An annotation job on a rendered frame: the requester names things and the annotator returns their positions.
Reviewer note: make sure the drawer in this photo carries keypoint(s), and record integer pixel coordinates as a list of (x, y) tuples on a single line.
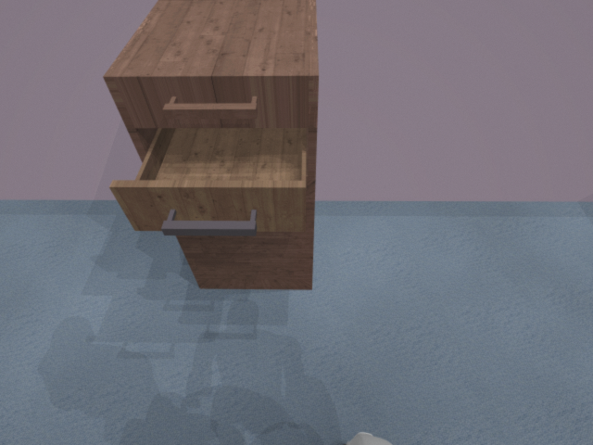
[(220, 174)]

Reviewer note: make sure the cabinet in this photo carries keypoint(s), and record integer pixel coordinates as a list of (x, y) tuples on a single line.
[(228, 51)]

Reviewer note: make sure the right robot shin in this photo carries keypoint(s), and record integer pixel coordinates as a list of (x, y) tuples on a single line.
[(362, 433)]

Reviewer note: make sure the handle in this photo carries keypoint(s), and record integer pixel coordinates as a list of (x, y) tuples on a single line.
[(243, 228), (211, 111)]

